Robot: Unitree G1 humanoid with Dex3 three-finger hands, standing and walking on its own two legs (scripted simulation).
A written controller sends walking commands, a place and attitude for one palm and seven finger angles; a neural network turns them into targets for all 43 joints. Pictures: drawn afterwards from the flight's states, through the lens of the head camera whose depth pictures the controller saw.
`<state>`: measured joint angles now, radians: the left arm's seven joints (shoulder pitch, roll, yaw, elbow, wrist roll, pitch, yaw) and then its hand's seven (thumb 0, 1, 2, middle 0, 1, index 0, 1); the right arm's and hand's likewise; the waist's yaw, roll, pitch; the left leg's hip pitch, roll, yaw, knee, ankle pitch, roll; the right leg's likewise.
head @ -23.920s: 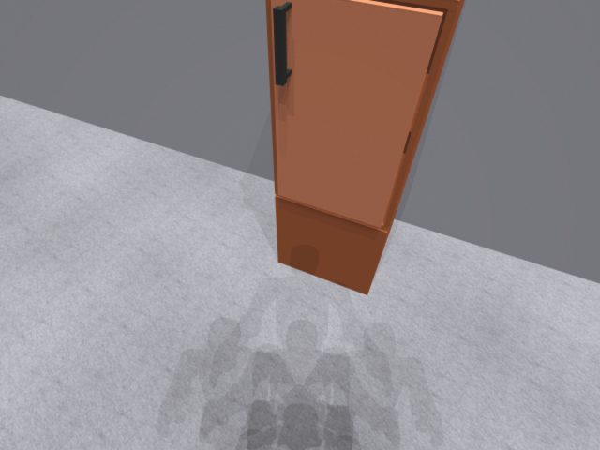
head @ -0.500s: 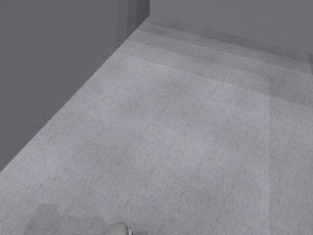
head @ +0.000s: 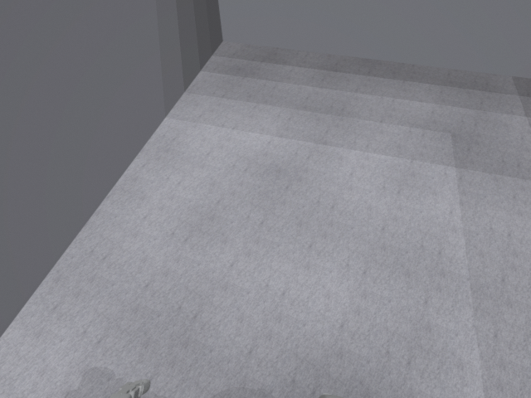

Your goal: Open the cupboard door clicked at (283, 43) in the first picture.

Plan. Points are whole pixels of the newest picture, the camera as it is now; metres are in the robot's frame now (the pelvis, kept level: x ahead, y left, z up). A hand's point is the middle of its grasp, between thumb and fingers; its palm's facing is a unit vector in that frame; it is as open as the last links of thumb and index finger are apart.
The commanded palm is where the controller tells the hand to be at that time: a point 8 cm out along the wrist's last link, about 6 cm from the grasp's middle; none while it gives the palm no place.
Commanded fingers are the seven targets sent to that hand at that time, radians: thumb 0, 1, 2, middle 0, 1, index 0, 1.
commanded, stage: turn to face it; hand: left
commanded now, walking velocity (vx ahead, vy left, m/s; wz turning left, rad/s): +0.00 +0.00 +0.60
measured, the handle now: out of the picture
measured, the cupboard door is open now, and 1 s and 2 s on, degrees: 55 55 55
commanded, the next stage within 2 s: none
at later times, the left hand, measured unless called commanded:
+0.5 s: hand out of the picture +0.14 +0.23 -0.15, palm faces +0.31 -0.92 -0.24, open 7.3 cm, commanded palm none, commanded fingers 0.00 0.90 0.90 -0.20 -0.30 -0.20 -0.30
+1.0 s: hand out of the picture +0.04 +0.16 -0.18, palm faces +0.61 -0.75 -0.24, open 7.4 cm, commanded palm none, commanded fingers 0.00 0.90 0.90 -0.20 -0.30 -0.20 -0.30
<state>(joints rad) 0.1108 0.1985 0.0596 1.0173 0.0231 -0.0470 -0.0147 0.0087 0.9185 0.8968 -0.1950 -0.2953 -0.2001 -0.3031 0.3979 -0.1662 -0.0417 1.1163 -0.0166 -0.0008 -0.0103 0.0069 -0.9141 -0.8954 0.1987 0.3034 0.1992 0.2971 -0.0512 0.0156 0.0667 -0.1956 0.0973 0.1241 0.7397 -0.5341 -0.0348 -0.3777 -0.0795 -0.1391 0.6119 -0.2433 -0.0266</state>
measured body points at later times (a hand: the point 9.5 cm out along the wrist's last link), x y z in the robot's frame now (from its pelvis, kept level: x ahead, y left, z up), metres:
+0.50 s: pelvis +0.10 +0.00 +0.01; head +0.13 +0.02 +0.46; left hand +0.12 +0.27 -0.13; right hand +0.24 -0.23 -0.13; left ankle +0.09 +0.12 -0.73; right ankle +0.11 -0.15 -0.67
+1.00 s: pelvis +0.13 -0.03 +0.00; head +0.17 +0.01 +0.44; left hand +0.00 +0.20 -0.16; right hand +0.40 -0.16 -0.13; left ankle +0.09 +0.07 -0.73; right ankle +0.16 -0.16 -0.68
